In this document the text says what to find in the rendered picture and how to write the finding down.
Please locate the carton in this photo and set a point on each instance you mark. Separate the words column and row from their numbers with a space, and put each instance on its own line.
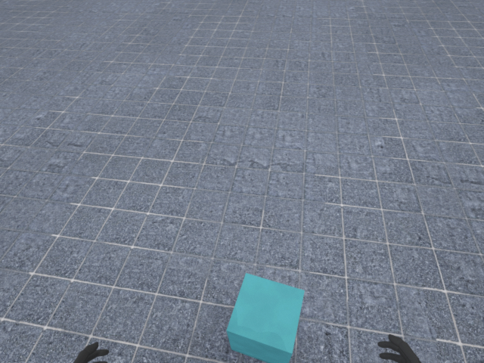
column 265, row 318

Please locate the robot left hand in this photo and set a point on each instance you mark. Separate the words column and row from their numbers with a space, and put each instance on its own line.
column 90, row 352

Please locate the robot right hand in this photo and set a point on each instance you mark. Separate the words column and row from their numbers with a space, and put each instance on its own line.
column 398, row 345

